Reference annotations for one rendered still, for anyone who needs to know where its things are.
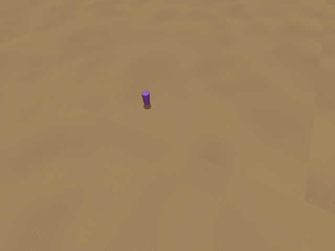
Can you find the cup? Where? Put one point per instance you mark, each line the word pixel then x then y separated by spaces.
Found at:
pixel 146 97

